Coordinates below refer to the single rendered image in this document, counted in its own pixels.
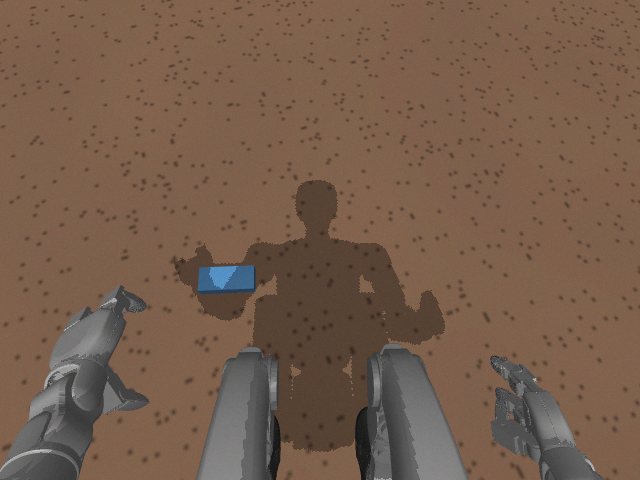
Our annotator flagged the right robot foot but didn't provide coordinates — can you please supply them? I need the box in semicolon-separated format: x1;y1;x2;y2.
355;407;371;480

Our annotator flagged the small box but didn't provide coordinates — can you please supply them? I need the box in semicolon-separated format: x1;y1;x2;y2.
198;265;256;294

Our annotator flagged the right robot arm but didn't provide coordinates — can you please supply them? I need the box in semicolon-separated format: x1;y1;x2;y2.
539;447;604;480

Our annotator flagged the left robot hand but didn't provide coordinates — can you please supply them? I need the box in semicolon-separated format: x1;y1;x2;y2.
49;285;149;415

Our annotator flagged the right robot hand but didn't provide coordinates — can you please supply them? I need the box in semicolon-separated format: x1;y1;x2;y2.
490;355;577;464

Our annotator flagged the left robot arm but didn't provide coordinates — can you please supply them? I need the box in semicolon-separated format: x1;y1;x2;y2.
0;359;108;480

